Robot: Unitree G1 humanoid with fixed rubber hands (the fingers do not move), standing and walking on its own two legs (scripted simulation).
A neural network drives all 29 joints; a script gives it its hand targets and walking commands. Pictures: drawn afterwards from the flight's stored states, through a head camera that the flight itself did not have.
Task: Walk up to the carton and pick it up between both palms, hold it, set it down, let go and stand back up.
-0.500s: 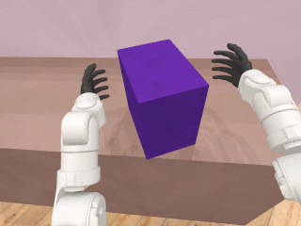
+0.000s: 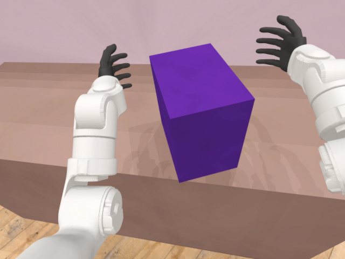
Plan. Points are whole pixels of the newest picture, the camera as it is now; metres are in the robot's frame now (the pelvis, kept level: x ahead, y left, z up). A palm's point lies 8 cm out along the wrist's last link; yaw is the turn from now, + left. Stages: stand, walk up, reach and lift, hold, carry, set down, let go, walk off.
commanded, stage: reach and lift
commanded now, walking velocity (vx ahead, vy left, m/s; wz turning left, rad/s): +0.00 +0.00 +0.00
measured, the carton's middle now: (194, 113) +0.46 +0.05 +0.08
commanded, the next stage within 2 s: none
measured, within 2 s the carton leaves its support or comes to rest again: neither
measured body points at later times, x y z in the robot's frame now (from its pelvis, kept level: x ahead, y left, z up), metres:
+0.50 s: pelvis -0.01 +0.00 +0.00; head +0.04 -0.02 +0.45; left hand +0.40 +0.21 +0.16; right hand +0.51 -0.11 +0.17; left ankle +0.01 +0.16 -0.75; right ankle +0.01 -0.08 -0.75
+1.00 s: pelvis +0.00 -0.01 +0.00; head +0.06 -0.03 +0.44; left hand +0.41 +0.19 +0.13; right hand +0.51 -0.10 +0.14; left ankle +0.01 +0.16 -0.75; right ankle +0.01 -0.08 -0.75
